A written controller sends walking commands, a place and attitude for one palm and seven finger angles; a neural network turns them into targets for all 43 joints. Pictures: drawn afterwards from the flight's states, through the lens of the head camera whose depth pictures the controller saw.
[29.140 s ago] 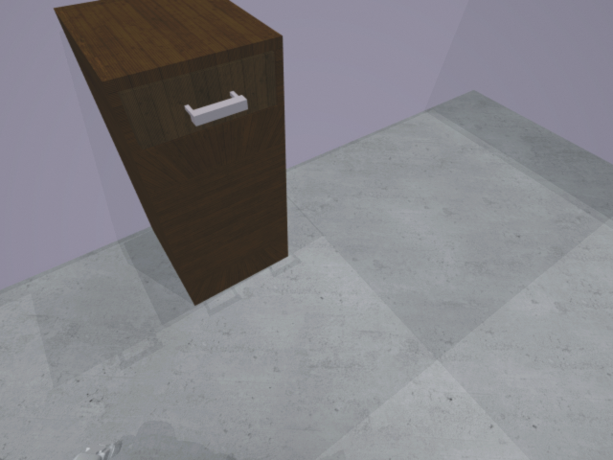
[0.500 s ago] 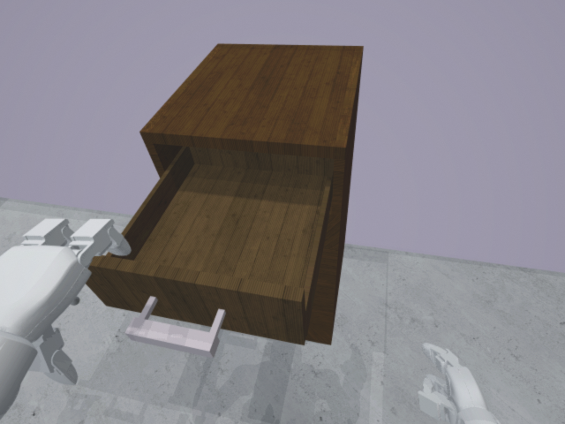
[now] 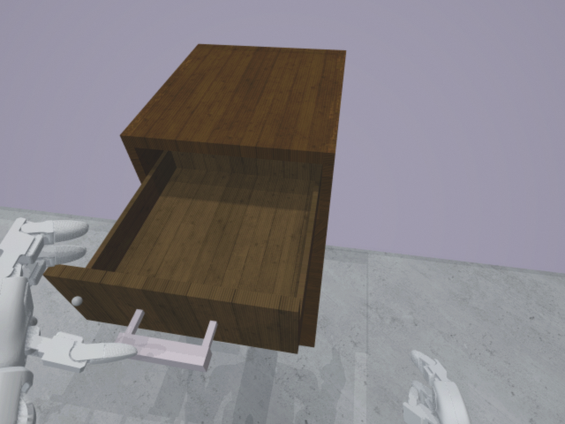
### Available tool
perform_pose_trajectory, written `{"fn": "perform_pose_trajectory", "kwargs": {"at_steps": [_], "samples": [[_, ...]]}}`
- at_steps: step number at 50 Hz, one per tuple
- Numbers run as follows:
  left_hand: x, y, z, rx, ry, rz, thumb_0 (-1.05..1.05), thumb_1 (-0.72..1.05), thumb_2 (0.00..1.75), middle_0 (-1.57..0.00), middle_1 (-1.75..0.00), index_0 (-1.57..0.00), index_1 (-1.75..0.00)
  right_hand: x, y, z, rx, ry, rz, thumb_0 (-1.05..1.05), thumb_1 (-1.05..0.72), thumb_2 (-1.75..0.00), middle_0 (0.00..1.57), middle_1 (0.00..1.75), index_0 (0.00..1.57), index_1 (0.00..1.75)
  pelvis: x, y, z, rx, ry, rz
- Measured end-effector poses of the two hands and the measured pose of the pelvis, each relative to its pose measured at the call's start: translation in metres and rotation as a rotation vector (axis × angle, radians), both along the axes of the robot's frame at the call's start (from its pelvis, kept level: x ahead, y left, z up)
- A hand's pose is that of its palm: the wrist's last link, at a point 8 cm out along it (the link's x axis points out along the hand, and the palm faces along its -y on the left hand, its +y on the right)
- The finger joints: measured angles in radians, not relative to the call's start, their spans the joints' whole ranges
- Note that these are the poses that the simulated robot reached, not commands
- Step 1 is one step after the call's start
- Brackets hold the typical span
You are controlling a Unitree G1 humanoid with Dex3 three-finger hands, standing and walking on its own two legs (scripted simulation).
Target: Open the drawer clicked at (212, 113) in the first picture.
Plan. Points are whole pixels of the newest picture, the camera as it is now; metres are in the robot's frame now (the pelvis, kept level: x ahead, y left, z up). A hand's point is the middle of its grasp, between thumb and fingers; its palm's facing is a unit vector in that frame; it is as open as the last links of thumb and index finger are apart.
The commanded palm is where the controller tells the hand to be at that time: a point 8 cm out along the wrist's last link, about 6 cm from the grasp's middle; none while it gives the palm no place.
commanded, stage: draw the hand back to the body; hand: left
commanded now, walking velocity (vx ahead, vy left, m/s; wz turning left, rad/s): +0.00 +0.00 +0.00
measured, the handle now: (168, 336) +0.23 +0.19 +0.00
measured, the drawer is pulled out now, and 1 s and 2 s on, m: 0.29 0.29 0.29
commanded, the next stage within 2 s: step back with the hand held close in 0.80 s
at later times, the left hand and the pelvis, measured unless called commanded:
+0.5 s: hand (90, 299) +0.19 +0.22 +0.17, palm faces +0.38 -0.83 -0.42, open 9.5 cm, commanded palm +0.14 +0.27 +0.20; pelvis +0.01 -0.02 +0.01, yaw +0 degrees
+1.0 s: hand (95, 297) +0.19 +0.20 +0.19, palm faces +0.40 -0.79 -0.47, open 7.5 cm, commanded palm +0.13 +0.24 +0.20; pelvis +0.00 -0.04 +0.00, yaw +1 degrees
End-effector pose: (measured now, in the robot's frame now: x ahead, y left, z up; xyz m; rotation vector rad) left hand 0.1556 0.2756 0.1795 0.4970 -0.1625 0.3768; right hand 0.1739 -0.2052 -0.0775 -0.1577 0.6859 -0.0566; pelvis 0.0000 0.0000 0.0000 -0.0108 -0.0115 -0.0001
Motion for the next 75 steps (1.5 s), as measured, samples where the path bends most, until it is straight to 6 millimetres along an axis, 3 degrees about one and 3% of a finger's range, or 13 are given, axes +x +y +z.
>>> {"fn": "perform_pose_trajectory", "kwargs": {"at_steps": [5,12,22,37,46,52,61,70,75], "samples": [[0.007,-0.017,0.007,-0.076,-0.089,-0.072,-0.01,-0.26,0.40,-0.30,-1.04,-0.29,-1.04,-0.004,-0.005,0.004,-0.032,-0.012,0.004,0.01,-0.90,-0.90,0.21,0.30,0.20,0.30,0.010,-0.001,0.002,0.000,-0.010,0.002],[0.012,-0.011,0.027,0.022,-0.088,-0.075,0.00,-0.03,0.50,-0.28,-0.89,-0.28,-0.89,0.006,-0.013,0.002,-0.013,-0.018,-0.018,0.01,-0.90,-0.90,0.21,0.30,0.20,0.30,0.012,-0.002,0.003,0.002,-0.007,-0.004],[0.002,-0.017,0.009,-0.026,0.015,-0.022,0.00,0.31,0.65,-0.25,-0.67,-0.25,-0.67,0.019,-0.023,0.001,-0.007,-0.008,-0.017,0.01,-0.91,-0.90,0.20,0.30,0.20,0.30,0.014,-0.011,0.005,0.008,0.003,0.002],[-0.004,-0.031,0.014,-0.025,-0.012,0.010,0.01,0.79,0.85,-0.22,-0.36,-0.22,-0.36,0.026,-0.036,0.004,0.005,-0.037,-0.004,0.01,-0.91,-0.90,0.20,0.30,0.20,0.30,0.012,-0.029,0.005,0.015,-0.016,0.013],[-0.008,-0.040,0.015,-0.014,0.000,0.005,0.01,0.87,0.89,-0.21,-0.31,-0.21,-0.31,0.017,-0.047,-0.001,0.007,-0.019,-0.017,0.01,-0.91,-0.90,0.20,0.30,0.20,0.30,0.008,-0.037,0.005,0.016,-0.022,0.014],[-0.004,-0.032,0.027,0.089,-0.034,-0.016,0.01,0.88,0.89,-0.21,-0.30,-0.21,-0.30,0.005,-0.055,-0.004,-0.010,0.036,-0.021,0.01,-0.91,-0.90,0.20,0.30,0.20,0.30,-0.001,-0.038,0.005,0.002,0.012,0.027],[-0.010,-0.031,0.003,0.067,0.080,-0.118,0.01,0.89,0.90,-0.21,-0.30,-0.21,-0.30,-0.024,-0.065,0.002,-0.066,0.094,-0.107,0.01,-0.91,-0.90,0.20,0.30,0.20,0.30,-0.018,-0.024,0.003,0.000,0.048,0.009],[-0.040,-0.008,0.022,0.136,-0.024,-0.139,0.02,0.88,0.90,-0.22,-0.30,-0.22,-0.30,-0.048,-0.042,0.012,-0.090,0.057,-0.110,0.01,-0.91,-0.90,0.20,0.30,0.20,0.29,-0.045,-0.008,0.000,-0.004,0.046,0.008],[-0.064,0.001,0.020,0.124,-0.060,-0.097,0.01,0.88,0.90,-0.22,-0.30,-0.21,-0.30,-0.059,-0.024,0.011,-0.063,0.008,-0.068,0.01,-0.91,-0.90,0.20,0.30,0.20,0.30,-0.064,-0.003,-0.005,-0.005,0.038,0.006]]}}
